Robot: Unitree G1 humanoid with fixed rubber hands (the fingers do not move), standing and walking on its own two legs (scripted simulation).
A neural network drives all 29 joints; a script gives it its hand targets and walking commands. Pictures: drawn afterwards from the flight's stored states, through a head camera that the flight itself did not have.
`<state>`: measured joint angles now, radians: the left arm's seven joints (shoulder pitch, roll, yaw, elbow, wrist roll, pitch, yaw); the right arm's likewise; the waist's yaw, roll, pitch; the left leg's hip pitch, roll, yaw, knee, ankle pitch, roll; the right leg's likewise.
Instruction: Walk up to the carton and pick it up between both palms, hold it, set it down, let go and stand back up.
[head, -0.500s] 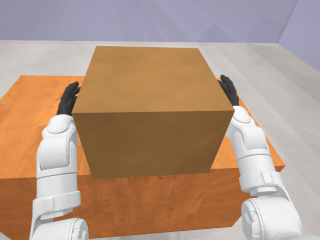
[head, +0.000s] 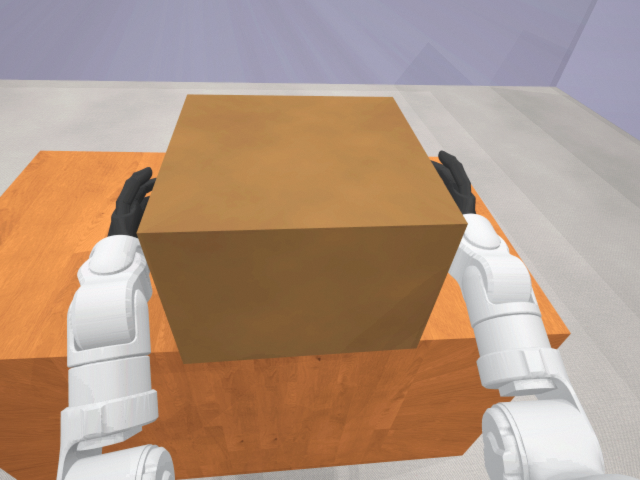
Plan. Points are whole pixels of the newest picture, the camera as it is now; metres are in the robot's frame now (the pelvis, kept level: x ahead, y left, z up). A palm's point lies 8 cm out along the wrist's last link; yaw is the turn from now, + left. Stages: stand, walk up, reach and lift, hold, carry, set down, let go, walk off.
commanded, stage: hold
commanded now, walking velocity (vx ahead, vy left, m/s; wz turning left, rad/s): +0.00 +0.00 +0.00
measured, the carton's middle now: (298, 217) +0.40 +0.01 +0.15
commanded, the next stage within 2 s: none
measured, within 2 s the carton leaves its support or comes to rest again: neither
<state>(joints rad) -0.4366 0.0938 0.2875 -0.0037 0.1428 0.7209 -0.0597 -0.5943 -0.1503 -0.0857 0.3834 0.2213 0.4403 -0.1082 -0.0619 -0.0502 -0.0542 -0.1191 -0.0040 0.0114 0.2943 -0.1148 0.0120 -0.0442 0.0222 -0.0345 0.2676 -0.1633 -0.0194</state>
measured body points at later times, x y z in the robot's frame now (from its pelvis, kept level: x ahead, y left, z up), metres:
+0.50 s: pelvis -0.01 +0.00 +0.00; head -0.05 +0.02 +0.45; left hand +0.35 +0.20 +0.17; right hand +0.37 -0.18 +0.19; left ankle +0.03 +0.11 -0.75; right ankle -0.01 -0.10 -0.75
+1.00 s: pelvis +0.00 +0.00 +0.00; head -0.04 +0.03 +0.45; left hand +0.36 +0.20 +0.17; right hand +0.37 -0.19 +0.19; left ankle +0.03 +0.11 -0.75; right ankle -0.01 -0.10 -0.75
